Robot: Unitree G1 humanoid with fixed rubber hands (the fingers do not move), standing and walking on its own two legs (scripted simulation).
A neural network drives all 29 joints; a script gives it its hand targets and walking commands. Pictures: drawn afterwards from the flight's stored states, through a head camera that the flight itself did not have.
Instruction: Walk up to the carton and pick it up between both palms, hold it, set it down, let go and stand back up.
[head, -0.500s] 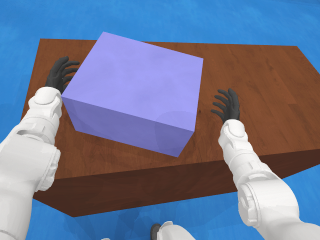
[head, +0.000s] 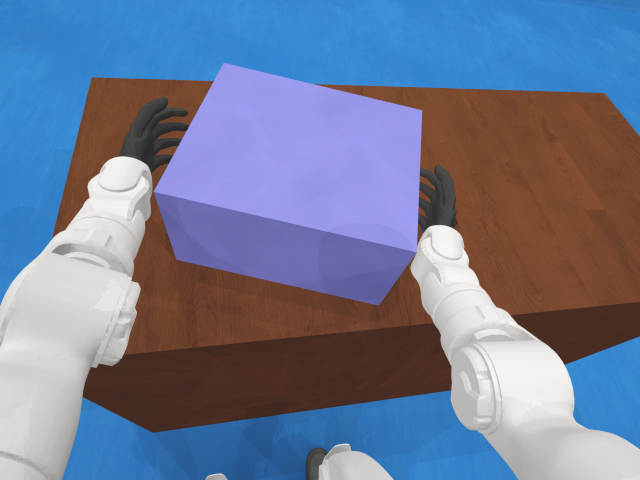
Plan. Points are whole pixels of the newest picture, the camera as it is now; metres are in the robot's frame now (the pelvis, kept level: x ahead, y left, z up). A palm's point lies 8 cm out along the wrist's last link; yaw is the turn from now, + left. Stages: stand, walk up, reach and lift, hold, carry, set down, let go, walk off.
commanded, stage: reach and lift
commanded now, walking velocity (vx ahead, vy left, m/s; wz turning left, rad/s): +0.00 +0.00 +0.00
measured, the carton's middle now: (301, 183) +0.49 -0.05 +0.04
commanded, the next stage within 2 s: none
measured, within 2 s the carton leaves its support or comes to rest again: leaves its support in 1.80 s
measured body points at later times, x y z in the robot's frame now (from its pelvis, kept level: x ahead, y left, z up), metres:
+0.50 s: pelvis +0.01 +0.01 +0.01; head +0.09 +0.04 +0.45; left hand +0.52 +0.15 +0.08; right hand +0.41 -0.23 +0.05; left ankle +0.00 +0.12 -0.70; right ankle +0.05 -0.13 -0.70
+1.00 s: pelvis +0.01 +0.01 +0.01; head +0.10 +0.04 +0.45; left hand +0.51 +0.14 +0.08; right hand +0.40 -0.23 +0.05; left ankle +0.00 +0.12 -0.70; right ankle +0.05 -0.13 -0.70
